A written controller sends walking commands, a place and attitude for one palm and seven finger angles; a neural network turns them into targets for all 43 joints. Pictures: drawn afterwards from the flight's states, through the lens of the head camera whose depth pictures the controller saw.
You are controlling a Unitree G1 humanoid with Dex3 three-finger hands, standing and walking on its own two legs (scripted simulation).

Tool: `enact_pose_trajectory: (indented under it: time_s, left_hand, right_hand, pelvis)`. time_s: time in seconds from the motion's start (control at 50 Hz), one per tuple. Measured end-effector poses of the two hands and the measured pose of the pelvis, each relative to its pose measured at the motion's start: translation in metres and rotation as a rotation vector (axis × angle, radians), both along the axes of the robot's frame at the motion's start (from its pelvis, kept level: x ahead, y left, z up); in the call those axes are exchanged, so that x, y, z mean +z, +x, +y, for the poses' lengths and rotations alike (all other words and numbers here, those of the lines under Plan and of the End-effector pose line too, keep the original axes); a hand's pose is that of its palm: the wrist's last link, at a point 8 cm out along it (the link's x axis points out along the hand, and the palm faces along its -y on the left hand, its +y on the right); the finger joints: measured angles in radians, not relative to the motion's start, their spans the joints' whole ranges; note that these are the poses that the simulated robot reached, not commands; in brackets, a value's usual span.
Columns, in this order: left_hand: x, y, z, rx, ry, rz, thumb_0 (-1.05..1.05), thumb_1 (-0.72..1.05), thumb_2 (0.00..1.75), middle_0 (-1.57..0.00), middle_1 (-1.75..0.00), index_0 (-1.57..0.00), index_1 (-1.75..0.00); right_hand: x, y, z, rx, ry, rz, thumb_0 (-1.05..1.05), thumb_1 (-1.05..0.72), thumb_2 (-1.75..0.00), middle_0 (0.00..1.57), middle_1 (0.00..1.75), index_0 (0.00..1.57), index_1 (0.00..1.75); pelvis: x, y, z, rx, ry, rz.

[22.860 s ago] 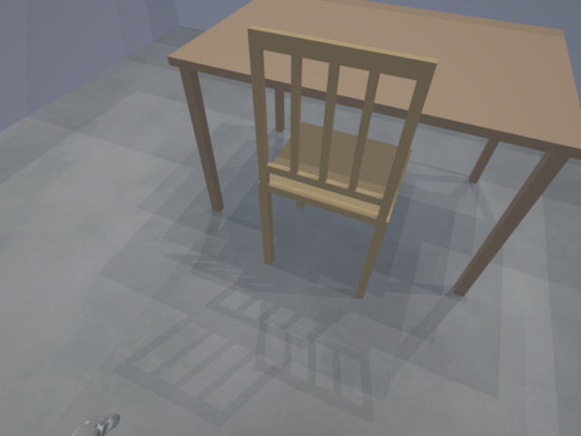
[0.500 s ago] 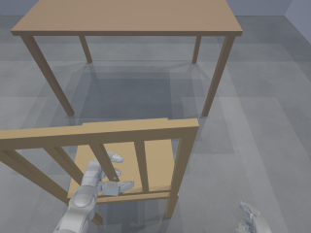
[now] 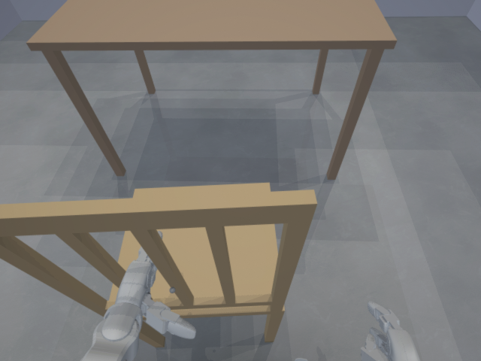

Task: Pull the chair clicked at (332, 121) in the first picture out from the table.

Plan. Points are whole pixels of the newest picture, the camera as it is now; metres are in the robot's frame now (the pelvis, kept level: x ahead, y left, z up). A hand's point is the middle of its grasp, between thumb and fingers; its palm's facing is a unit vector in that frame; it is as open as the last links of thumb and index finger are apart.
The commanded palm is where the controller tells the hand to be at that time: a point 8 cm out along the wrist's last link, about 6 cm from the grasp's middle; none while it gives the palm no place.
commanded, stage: draw the fingers out of the gap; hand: left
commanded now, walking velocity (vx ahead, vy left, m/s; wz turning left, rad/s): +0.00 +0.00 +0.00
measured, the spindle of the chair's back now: (171, 273) +0.27 +0.13 -0.02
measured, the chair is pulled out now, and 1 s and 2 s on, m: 0.60 0.60 0.60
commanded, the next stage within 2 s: draw the hand back to the body in 0.80 s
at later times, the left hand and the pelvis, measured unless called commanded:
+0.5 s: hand (161, 352) +0.15 +0.13 -0.03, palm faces -0.06 -0.98 -0.18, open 17.5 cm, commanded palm +0.14 +0.18 -0.01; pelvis -0.01 +0.00 -0.02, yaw +1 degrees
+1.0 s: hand out of the picture +0.12 +0.13 -0.02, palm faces +0.01 -1.00 -0.07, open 17.4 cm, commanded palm +0.09 +0.19 +0.01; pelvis -0.02 +0.01 -0.03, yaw +1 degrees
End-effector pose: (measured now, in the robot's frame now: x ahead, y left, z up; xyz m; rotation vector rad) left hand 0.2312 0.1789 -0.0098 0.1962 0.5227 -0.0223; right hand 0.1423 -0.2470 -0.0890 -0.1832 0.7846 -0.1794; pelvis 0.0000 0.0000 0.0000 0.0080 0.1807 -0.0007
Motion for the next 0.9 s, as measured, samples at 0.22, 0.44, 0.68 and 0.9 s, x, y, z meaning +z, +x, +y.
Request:
enact_pose_trajectory:
  time_s: [0.22,0.44,0.68,0.9]
  left_hand:
    - [-0.003,-0.036,0.003,-0.004,-0.007,0.035,-0.01,-0.53,0.20,-0.01,-0.01,-0.01,-0.01]
    - [-0.002,-0.084,0.003,0.022,0.001,0.045,-0.01,-0.54,0.20,-0.01,-0.01,-0.01,0.00]
    - [0.000,-0.106,0.006,0.023,-0.002,0.040,-0.01,-0.54,0.20,-0.01,0.00,-0.01,0.00]
    - [0.001,-0.129,0.001,0.021,-0.017,0.071,-0.01,-0.54,0.20,0.00,0.00,-0.01,0.00]
  right_hand:
    - [0.009,0.011,-0.001,0.001,-0.021,-0.071,0.01,-0.90,-0.90,0.20,0.30,0.20,0.30]
    - [0.008,0.020,0.017,0.039,-0.006,-0.138,0.01,-0.90,-0.90,0.20,0.30,0.20,0.30]
    - [0.005,0.014,0.027,0.035,0.001,-0.167,0.01,-0.90,-0.90,0.20,0.30,0.21,0.30]
    - [0.007,0.012,0.023,0.005,-0.015,-0.183,0.01,-0.90,-0.90,0.20,0.30,0.21,0.30]
  pelvis:
    - [-0.006,0.000,0.000,0.004,-0.002,0.007]
    - [-0.014,-0.009,0.004,0.019,-0.008,0.005]
    - [-0.021,-0.019,0.007,0.021,-0.013,0.003]
    - [-0.025,-0.019,0.009,0.019,-0.018,0.011]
